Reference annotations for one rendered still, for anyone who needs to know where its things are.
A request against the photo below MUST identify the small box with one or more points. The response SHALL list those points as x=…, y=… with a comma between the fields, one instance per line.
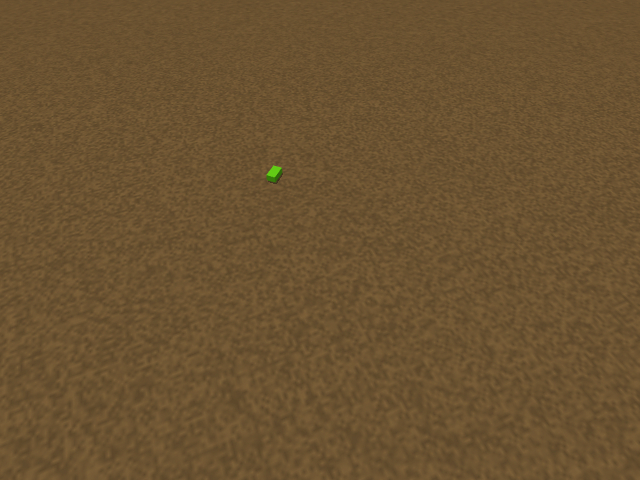
x=274, y=173

